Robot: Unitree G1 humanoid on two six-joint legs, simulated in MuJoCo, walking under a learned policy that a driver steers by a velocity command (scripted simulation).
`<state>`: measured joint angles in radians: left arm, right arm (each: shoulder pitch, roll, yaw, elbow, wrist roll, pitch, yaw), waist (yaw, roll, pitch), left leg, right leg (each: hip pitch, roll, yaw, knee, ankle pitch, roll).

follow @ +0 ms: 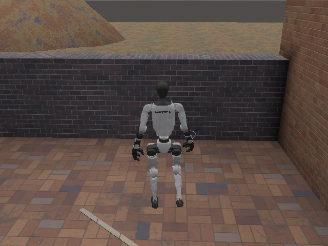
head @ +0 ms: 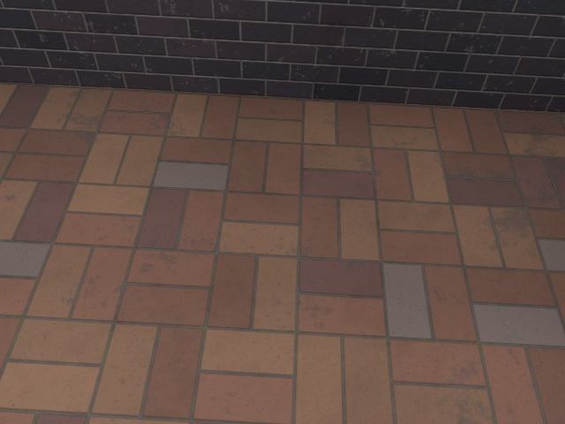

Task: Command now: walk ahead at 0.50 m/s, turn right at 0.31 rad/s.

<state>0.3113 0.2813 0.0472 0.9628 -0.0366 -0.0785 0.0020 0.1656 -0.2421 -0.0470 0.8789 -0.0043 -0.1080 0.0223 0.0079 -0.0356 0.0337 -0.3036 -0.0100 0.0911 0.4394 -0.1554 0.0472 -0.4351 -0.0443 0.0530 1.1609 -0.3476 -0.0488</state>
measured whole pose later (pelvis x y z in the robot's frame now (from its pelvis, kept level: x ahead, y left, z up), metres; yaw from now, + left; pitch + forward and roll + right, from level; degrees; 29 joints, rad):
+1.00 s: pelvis +0.38 -0.07 +0.00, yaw -16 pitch +0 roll +0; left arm 0.15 0.23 0.03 0.93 0.01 0.00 0.01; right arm 0.15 -0.23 -0.05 0.95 -0.01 -0.02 -0.02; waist 0.00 -0.01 0.01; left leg -0.29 0.04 -0.01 0.50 -0.22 -0.03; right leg -0.19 0.05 -0.01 0.48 -0.30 -0.04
